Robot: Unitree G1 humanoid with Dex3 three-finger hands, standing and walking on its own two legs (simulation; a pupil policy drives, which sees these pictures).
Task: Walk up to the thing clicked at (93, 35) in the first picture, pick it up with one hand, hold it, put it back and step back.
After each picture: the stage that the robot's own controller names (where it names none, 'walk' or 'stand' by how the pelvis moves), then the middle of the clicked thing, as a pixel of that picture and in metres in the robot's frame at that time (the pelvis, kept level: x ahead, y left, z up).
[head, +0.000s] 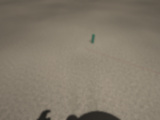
stand; (93, 38) +1.91 -0.04 -0.65
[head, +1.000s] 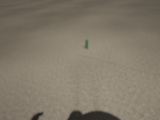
walk; (86, 44) +1.78 +0.23 -0.64
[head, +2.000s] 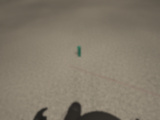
walk; (79, 51) +1.22 +0.30 -0.65
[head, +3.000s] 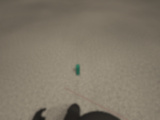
walk; (77, 70) +0.78 +0.22 -0.64
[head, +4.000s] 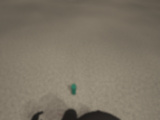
walk; (73, 89) +0.47 +0.16 -0.63
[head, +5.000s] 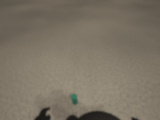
stand; (74, 99) +0.36 +0.17 -0.65
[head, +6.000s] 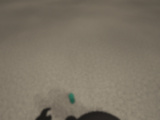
stand; (71, 98) +0.35 +0.20 -0.66
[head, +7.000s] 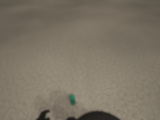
stand; (72, 100) +0.35 +0.20 -0.66
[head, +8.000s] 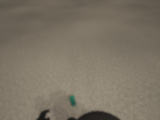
stand; (72, 101) +0.35 +0.20 -0.66
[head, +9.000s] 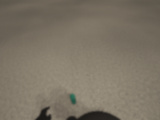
go down; (73, 99) +0.35 +0.19 -0.66
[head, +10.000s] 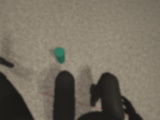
go down; (60, 56) +0.45 +0.21 -0.24
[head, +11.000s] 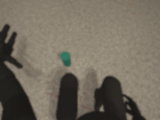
approach; (66, 60) +0.44 +0.19 -0.26
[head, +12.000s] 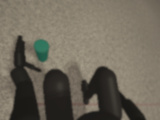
close in; (42, 53) +0.43 +0.24 -0.16
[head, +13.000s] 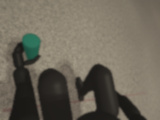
close; (32, 50) +0.44 +0.25 -0.16
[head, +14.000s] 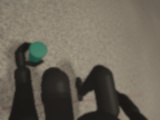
lift; (36, 55) +0.39 +0.25 -0.17
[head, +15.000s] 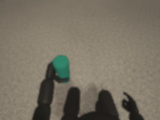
lift; (63, 72) +0.32 +0.18 +0.03
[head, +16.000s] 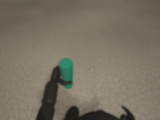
hold; (67, 75) +0.30 +0.16 +0.05
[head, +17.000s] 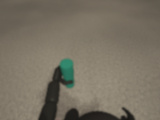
hold; (68, 75) +0.31 +0.15 +0.05
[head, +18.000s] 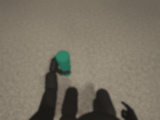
crouch; (65, 65) +0.38 +0.17 -0.02
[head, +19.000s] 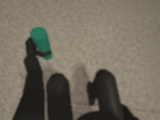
lower; (44, 47) +0.47 +0.23 -0.08
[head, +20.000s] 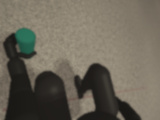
lower; (27, 47) +0.45 +0.26 -0.16
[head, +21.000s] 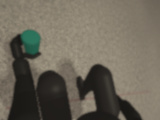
lower; (32, 47) +0.45 +0.25 -0.15
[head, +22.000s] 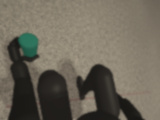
lower; (30, 50) +0.43 +0.26 -0.16
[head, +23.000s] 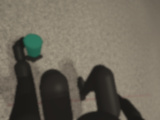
lower; (34, 50) +0.43 +0.25 -0.16
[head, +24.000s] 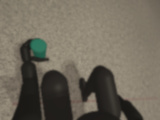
open; (39, 53) +0.43 +0.24 -0.17
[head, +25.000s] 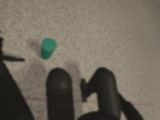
stand; (46, 51) +0.43 +0.23 -0.18
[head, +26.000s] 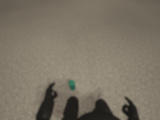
stand; (72, 85) +0.39 +0.17 -0.53
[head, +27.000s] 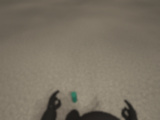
stand; (74, 97) +0.38 +0.16 -0.60
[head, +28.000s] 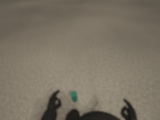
stand; (74, 97) +0.38 +0.16 -0.60
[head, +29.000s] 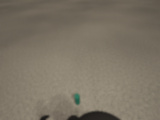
stand; (77, 99) +0.40 +0.16 -0.65
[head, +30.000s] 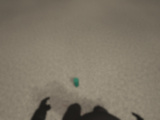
walk; (76, 82) +0.44 +0.14 -0.63
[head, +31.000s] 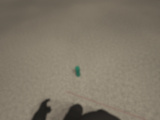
walk; (77, 71) +0.67 +0.20 -0.63
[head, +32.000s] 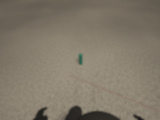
stand; (80, 59) +1.00 +0.21 -0.63
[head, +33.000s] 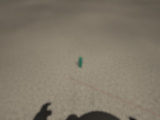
stand; (80, 62) +1.00 +0.18 -0.65
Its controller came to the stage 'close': yes
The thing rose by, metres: 0.69
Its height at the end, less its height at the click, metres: +0.00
